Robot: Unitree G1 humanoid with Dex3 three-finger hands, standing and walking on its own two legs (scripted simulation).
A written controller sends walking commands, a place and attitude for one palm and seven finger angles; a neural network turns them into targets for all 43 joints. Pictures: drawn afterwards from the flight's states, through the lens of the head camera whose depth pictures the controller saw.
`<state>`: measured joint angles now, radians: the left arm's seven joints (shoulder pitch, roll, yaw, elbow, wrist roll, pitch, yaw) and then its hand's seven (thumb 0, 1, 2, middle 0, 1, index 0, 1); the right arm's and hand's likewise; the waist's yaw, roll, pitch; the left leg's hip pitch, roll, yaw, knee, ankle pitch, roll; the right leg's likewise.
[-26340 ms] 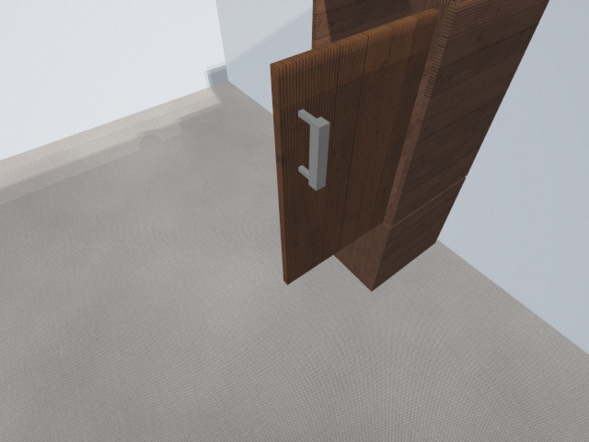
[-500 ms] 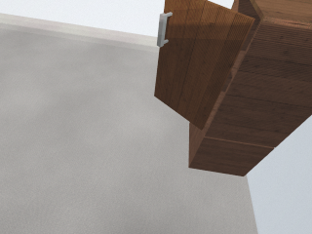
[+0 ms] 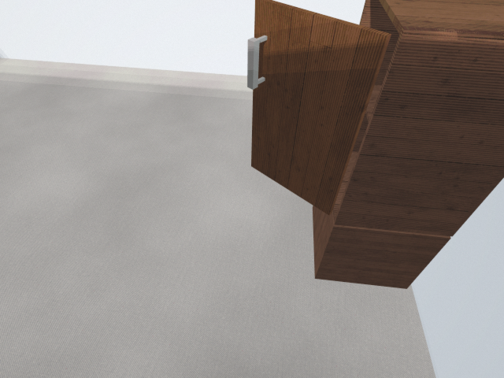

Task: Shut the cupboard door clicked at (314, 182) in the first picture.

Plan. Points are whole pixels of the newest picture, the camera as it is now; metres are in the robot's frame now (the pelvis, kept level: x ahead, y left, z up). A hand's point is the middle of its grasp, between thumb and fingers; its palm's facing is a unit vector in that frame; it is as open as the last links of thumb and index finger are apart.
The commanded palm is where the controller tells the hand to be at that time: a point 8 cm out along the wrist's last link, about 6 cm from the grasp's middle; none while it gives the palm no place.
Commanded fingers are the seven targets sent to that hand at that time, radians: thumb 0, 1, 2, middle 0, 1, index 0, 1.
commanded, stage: let the arm hang, fingers relaxed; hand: left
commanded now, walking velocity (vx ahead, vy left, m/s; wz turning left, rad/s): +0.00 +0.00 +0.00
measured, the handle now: (257, 62) +0.90 +0.03 +0.10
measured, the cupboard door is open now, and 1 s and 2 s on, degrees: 54 54 54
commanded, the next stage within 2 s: look to check the result in 0.24 s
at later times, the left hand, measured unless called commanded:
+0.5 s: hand out of the picture -0.01 +0.16 -0.18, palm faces +0.04 -0.98 -0.18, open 7.3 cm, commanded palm none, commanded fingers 0.00 0.90 0.90 -0.20 -0.30 -0.20 -0.30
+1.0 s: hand out of the picture +0.03 +0.17 -0.18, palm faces +0.03 -0.98 -0.19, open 7.3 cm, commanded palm none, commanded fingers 0.00 0.90 0.90 -0.20 -0.30 -0.20 -0.30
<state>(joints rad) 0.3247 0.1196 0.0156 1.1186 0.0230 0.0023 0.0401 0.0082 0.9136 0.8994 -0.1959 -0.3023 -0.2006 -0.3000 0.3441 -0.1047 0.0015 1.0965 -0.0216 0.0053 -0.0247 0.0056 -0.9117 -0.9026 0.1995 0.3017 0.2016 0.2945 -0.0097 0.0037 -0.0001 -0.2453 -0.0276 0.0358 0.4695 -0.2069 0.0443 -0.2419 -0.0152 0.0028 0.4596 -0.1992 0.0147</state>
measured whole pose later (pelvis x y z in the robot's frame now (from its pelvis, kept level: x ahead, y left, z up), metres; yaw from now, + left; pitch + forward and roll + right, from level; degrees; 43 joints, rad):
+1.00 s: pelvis +0.02 +0.00 +0.00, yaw +1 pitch -1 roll +0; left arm 0.27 0.16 0.02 1.13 0.02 -0.01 0.04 0.01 0.91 0.90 -0.20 -0.30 -0.20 -0.30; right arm 0.27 -0.16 0.00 1.11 -0.01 0.00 -0.03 0.00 -0.91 -0.90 0.20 0.30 0.20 0.29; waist -0.01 -0.01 0.03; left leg -0.19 -0.03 0.02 0.42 -0.21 0.03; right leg -0.18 -0.01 -0.01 0.41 -0.21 0.01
